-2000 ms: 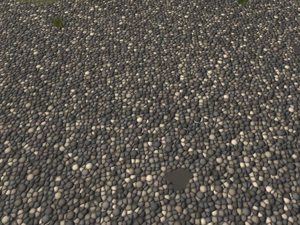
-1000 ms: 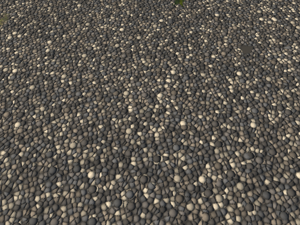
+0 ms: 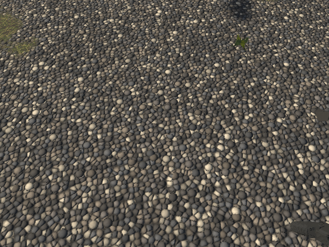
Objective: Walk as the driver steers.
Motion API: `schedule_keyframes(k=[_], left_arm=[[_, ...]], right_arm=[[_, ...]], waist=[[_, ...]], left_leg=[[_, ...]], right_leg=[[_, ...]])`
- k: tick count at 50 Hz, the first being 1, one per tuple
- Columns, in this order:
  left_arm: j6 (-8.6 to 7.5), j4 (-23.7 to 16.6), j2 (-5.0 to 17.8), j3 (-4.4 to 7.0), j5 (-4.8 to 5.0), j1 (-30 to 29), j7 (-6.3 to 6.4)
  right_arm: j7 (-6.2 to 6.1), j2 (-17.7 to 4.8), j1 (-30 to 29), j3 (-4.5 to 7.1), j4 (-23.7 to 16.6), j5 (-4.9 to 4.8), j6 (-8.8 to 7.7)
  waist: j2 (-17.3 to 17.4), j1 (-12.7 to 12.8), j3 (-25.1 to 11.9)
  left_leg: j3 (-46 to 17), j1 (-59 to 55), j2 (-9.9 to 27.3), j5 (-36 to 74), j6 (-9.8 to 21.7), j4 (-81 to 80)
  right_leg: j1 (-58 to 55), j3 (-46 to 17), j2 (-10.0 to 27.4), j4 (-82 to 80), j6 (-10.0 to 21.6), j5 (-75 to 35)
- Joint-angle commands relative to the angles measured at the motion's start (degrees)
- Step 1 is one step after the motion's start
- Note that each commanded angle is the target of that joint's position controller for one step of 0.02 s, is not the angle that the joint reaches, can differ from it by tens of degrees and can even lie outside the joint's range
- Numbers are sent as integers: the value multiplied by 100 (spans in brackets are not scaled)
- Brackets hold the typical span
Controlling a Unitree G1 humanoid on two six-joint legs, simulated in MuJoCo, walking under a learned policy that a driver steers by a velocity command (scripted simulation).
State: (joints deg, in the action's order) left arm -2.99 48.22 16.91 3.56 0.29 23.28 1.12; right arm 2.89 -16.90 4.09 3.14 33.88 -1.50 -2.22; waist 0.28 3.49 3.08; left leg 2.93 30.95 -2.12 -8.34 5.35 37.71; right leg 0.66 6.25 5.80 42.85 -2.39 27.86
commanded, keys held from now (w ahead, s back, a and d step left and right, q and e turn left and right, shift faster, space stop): w+q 0.16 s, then w+e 0.02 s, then e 0.66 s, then no key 0.16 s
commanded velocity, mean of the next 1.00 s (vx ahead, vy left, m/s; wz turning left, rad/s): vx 0.20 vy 0.00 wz -0.13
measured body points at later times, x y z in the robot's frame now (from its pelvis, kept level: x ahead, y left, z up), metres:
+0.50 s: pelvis +0.25 -0.01 +0.01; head +0.29 -0.02 +0.46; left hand +0.42 +0.25 -0.07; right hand +0.37 -0.29 -0.11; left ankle +0.12 +0.09 -0.67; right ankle +0.38 -0.09 -0.71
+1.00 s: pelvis +0.32 +0.03 +0.03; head +0.34 +0.05 +0.48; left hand +0.53 +0.28 -0.07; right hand +0.38 -0.27 -0.06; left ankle +0.36 +0.14 -0.71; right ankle +0.31 -0.10 -0.65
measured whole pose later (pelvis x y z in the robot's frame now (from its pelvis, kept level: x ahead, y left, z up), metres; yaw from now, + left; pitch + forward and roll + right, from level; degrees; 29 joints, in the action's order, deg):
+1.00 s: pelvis +0.32 +0.03 +0.03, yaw -12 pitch +1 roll -1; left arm 2.3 36.6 19.2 5.1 0.2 10.7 1.6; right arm -1.3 -15.4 12.4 3.1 41.2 1.2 -0.5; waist -2.2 -0.9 1.2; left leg -2.8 16.5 -0.1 -13.0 0.7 28.4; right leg 30.2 -9.1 -7.8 57.6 -2.4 25.3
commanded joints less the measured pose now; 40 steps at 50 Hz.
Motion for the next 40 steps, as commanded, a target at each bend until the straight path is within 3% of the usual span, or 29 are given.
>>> schedule_keyframes(k=[1, 2, 3, 4, 6, 8, 11, 14, 17, 20, 21, 22, 23, 24, 25, 26, 27, 28, 30, 31, 35, 40], left_arm=[[-442, -933, 849, 88, 109, -411, -88], [-515, -1078, 874, 79, 237, -775, -115], [-549, -1087, 765, 51, 132, -863, -72], [-518, -1043, 785, 95, -1, -818, -36], [-379, -993, 735, 109, -75, -610, -50], [-276, -1000, 625, 86, -145, -654, -40], [-258, -1066, 406, -12, -157, -1145, -56], [-360, -1109, 201, -106, -114, -1700, -163], [-368, -1156, 346, -60, -17, -1860, -261], [-344, -1216, 554, 39, -45, -1714, -342], [-337, -1162, 665, 99, -64, -1391, -350], [-347, -1091, 892, 196, -90, -977, -336], [-339, -1168, 1366, 291, -151, -637, -309], [-261, -1221, 1351, 259, -169, -577, -282], [-175, -1267, 936, 181, -62, -438, -268], [-96, -1366, 821, 155, -13, -777, -235], [-3, -1426, 730, 122, 10, -998, -197], [72, -1481, 745, 115, 5, -1174, -156], [175, -1555, 774, 141, -77, -1445, -129], [207, -1579, 800, 168, -104, -1463, -109], [298, -1615, 956, 274, -27, -1402, 3], [452, -1659, 955, 314, -1, -1379, 44]], right_arm=[[-101, -1211, 1912, 392, -28, 29, -56], [-108, -1008, 1729, 325, 32, 72, -102], [-107, -919, 1356, 290, 14, 75, -134], [-112, -765, 1047, 247, -47, 120, -155], [-145, -710, 754, 236, -138, 176, -173], [-189, -723, 805, 240, -45, 114, -211], [-273, -678, 907, 194, 171, 153, -224], [-321, -694, 1229, 170, 426, 141, -183], [-323, -733, 1307, 151, 610, 170, -150], [-334, -785, 1174, 175, 718, 173, -85], [-363, -810, 1029, 189, 704, 136, -44], [-397, -762, 1059, 178, 679, 135, -12], [-431, -616, 1401, 115, 518, 283, -30], [-409, -287, 2020, -14, 543, 324, -43], [-353, -692, 1825, 38, 570, 240, -6], [-355, -778, 1323, 81, 450, 112, 79], [-384, -735, 1017, 78, 390, 122, 163], [-424, -722, 840, 94, 325, 152, 245], [-463, -537, 929, 77, 324, 164, 323], [-484, -448, 1010, 60, 377, 174, 313], [-516, -420, 912, 62, 441, 194, 282], [-439, -464, 681, 115, 377, 136, 155]], waist=[[789, -1097, -2179], [619, -975, -1363], [47, -678, -847], [81, -456, -667], [309, -191, -538], [254, -148, -415], [297, -304, -195], [318, -646, -336], [358, -720, -381], [389, -540, -477], [382, -324, -570], [168, -142, -820], [-664, -247, -1500], [-1658, -433, -2173], [-1060, -187, -2511], [-673, -139, -1924], [-247, -154, -1485], [-155, -241, -1117], [-535, -483, -781], [-688, -495, -815], [-766, -385, -1105], [-931, -272, -982]], left_leg=[[-4896, -5162, 2068, -2112, 1561, -2251], [-4042, -4386, 1870, -1753, 1334, -2250], [-3384, -3449, 1593, -1046, 1180, -2265], [-2894, -2825, 1362, -404, 1082, -2301], [-2561, -2083, 1145, 142, 1141, -2548], [-2220, -1625, 1048, 501, 1199, -2656], [-1419, -1475, 844, 1804, 977, -2601], [-927, -1506, 705, 2306, 657, -2356], [-1005, -2105, 1004, 2290, 577, -2109], [-1080, -2684, 1231, 2748, 458, -1495], [-986, -2759, 1133, 3149, 354, -1005], [-777, -2700, 809, 3200, 147, -130], [-512, -1779, 301, 1621, -201, 1433], [-398, -90, -488, -2693, -675, 3291], [-995, 233, -314, -2897, -700, 3761], [-1005, 588, -100, -2497, -735, 3999], [-925, 677, 53, -2184, -748, 3808], [-928, 557, 186, -1927, -758, 3433], [-758, -64, 171, -1706, -788, 2386], [-670, -270, 92, -1696, -834, 2011], [-771, -652, 35, -1221, -943, 1105], [-827, -912, -45, -1066, -843, 171]], right_leg=[[4385, -1387, -511, 3877, 153, 92], [4535, -1231, -295, 3651, 278, -338], [4308, -1186, -52, 3122, 309, -728], [3943, -1198, 110, 2679, 296, -968], [3498, -1171, 177, 2385, 191, -1198], [3424, -1051, 135, 1973, 5, -1401], [3411, -863, 94, 719, -161, -2479], [2746, -645, -201, -465, -67, -3839], [2744, -758, -276, -950, 157, -3884], [2673, -797, -426, -1186, 451, -2940], [2347, -691, -566, -1427, 561, -2851], [1711, -738, -561, -1695, 720, -3713], [307, -1885, 339, -1356, 1250, -5997], [-1182, -3763, 1548, -1491, 2356, -6842], [-1190, -4211, 1460, -1850, 2350, -5396], [-706, -3759, 1215, -1977, 2107, -4213], [-46, -3415, 998, -2183, 1870, -3375], [644, -3261, 861, -2393, 1741, -2783], [1566, -2841, 355, -2667, 1505, -2204], [1691, -2717, 239, -2683, 1501, -2298], [1708, -2820, 176, -2599, 1517, -1901], [1648, -3335, 127, -2520, 1373, -1239]])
